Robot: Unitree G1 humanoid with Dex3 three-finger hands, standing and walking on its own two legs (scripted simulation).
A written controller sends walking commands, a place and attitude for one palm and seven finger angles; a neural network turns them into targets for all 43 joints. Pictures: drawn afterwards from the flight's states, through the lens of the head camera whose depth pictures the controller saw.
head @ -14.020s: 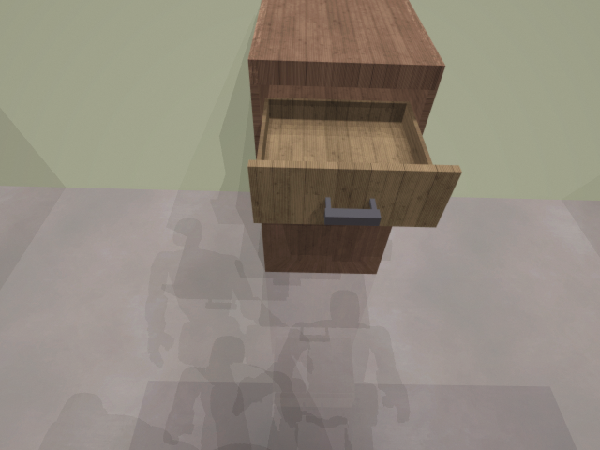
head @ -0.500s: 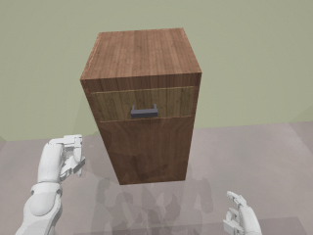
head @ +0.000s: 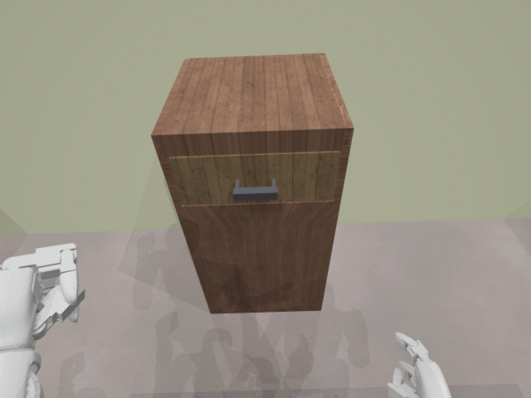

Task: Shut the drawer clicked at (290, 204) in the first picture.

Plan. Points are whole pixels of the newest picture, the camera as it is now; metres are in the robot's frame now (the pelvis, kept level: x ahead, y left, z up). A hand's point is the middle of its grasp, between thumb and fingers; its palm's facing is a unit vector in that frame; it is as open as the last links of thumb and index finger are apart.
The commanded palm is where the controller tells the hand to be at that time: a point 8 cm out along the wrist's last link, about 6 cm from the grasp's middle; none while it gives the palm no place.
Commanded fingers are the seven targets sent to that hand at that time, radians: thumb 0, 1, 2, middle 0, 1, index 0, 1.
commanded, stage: step back with the hand held close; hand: left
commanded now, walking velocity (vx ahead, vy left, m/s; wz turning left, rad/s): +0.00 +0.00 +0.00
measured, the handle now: (255, 188) +0.60 +0.12 -0.06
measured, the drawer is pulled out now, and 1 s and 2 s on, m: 0.00 0.00 0.00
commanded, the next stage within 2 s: stop stepping back and stand still in 1.52 s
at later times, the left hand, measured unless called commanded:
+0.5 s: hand (61, 306) +0.16 +0.25 +0.15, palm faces +0.30 -0.80 -0.52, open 3.2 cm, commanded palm +0.10 +0.30 +0.17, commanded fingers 0.00 0.90 0.90 -1.40 -1.60 -1.40 -1.60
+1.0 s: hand (9, 368) +0.09 +0.26 +0.16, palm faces +0.36 -0.78 -0.51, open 3.2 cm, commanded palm +0.01 +0.30 +0.17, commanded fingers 0.00 0.90 0.90 -1.40 -1.60 -1.40 -1.60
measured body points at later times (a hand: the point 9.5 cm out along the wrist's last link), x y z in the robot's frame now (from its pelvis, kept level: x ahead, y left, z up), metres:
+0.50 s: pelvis -0.03 +0.02 +0.00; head -0.01 +0.01 +0.45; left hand +0.14 +0.29 +0.18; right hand +0.14 -0.23 -0.09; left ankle -0.02 +0.11 -0.74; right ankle +0.00 -0.12 -0.74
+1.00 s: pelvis -0.10 +0.02 -0.01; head -0.08 +0.03 +0.44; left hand +0.07 +0.30 +0.19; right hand +0.06 -0.23 -0.09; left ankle -0.02 +0.11 -0.74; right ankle -0.06 -0.11 -0.73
